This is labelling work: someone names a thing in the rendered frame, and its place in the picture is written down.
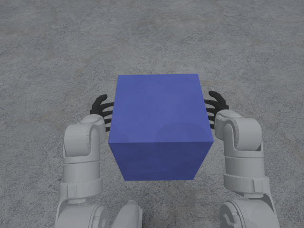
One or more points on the robot right hand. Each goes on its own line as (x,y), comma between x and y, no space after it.
(219,105)

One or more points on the left robot upper arm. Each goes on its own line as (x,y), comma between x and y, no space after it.
(84,216)

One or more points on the robot left forearm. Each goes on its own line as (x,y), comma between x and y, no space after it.
(81,155)

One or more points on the left robot thigh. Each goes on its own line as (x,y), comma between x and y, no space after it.
(130,216)

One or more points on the carton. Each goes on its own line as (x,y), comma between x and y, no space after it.
(160,128)

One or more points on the robot left shin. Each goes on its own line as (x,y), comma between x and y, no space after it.
(131,202)

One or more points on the right robot upper arm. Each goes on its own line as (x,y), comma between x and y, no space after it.
(246,213)

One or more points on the robot right forearm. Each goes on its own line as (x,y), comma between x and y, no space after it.
(243,150)

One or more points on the robot left hand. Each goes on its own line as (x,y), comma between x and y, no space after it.
(98,109)

